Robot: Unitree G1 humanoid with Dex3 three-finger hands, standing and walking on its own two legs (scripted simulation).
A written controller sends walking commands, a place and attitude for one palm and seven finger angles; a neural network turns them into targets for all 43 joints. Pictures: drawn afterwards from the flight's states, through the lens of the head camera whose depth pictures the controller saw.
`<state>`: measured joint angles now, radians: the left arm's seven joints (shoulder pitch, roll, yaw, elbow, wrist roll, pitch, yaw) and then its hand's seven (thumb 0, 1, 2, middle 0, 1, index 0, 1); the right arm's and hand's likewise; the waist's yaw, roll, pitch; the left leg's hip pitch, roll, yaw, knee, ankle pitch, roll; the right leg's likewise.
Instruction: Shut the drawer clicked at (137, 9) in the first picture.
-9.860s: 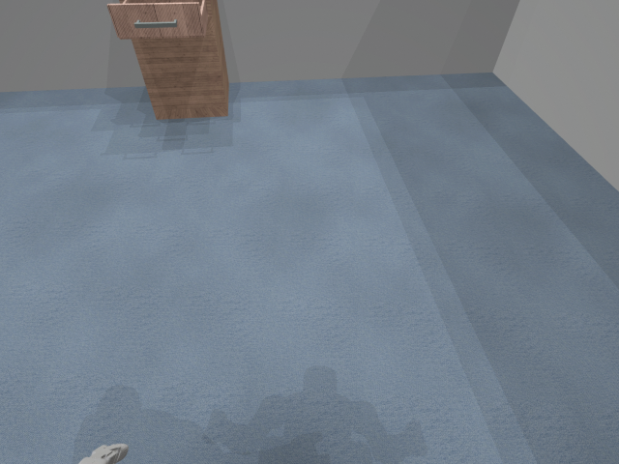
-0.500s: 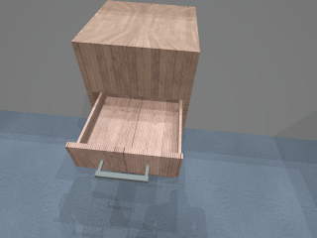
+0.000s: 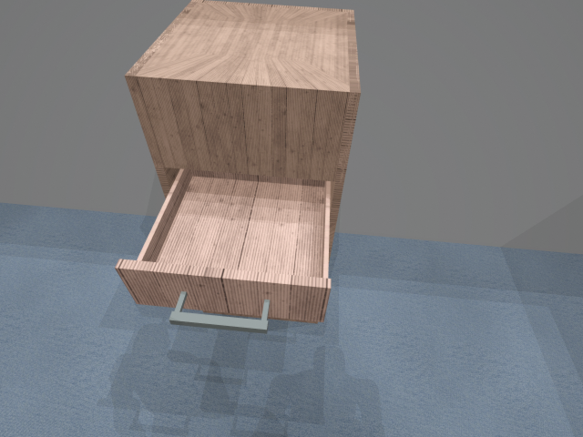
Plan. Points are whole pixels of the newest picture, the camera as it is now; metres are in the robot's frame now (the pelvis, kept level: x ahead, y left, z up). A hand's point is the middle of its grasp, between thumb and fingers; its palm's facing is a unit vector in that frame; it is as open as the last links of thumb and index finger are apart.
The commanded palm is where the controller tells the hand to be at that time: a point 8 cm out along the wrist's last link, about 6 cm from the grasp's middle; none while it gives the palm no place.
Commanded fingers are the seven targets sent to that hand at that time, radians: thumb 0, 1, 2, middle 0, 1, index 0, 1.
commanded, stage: look again from close up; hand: left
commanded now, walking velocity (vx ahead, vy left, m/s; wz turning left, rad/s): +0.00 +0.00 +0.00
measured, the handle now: (221, 312) +0.35 +0.15 -0.13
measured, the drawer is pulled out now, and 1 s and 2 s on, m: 0.28 0.28 0.28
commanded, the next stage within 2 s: come to a stop and stand still in 0.08 s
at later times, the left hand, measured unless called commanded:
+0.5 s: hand out of the picture -0.02 +0.15 -0.18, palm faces +0.05 -0.98 -0.18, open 7.3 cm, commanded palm none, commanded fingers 0.00 0.90 0.90 -0.20 -0.30 -0.20 -0.30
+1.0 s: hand out of the picture -0.01 +0.14 -0.18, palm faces +0.04 -0.99 -0.16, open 7.3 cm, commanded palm none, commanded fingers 0.00 0.90 0.90 -0.20 -0.30 -0.20 -0.30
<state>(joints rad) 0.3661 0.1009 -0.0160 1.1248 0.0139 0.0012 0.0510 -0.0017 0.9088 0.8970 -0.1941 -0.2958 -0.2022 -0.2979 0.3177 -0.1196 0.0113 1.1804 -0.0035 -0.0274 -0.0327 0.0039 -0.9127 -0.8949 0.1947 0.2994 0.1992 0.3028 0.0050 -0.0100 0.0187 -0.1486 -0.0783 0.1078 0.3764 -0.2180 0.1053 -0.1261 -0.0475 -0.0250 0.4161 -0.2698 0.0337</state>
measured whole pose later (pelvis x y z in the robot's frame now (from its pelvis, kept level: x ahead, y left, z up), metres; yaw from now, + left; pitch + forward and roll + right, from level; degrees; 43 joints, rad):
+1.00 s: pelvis +0.00 -0.02 +0.00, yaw +1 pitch -1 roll +0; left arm 0.33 0.13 -0.02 1.08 0.01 0.00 0.04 0.00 0.91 0.90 -0.19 -0.30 -0.20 -0.30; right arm 0.30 -0.14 0.03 1.12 -0.01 -0.03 -0.02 0.01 -0.91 -0.89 0.19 0.30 0.20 0.30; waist 0.01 -0.01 0.04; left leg -0.17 -0.05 0.09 0.43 -0.25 0.07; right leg -0.13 -0.02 -0.04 0.45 -0.30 0.00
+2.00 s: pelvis -0.02 -0.02 -0.01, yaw +1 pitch -2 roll -1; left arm 0.33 0.12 -0.03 1.10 0.01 -0.02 0.05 0.00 0.91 0.90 -0.20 -0.30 -0.20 -0.30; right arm 0.31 -0.16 0.02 1.08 -0.02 -0.02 -0.03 0.01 -0.92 -0.89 0.20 0.30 0.20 0.30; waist -0.01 0.01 0.03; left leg -0.22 -0.03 0.07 0.51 -0.26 0.07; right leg -0.15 -0.01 -0.06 0.48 -0.29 0.00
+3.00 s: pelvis -0.02 -0.02 +0.00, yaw +1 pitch -2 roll +0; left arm 0.36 0.10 -0.02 1.10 0.01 -0.01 0.04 0.00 0.91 0.90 -0.19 -0.30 -0.20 -0.30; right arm 0.32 -0.12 0.02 1.14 -0.01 -0.02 -0.02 0.01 -0.91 -0.89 0.19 0.30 0.20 0.30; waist 0.00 -0.02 0.01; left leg -0.18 -0.05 0.09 0.40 -0.19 0.08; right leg -0.15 -0.02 -0.04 0.42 -0.24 0.01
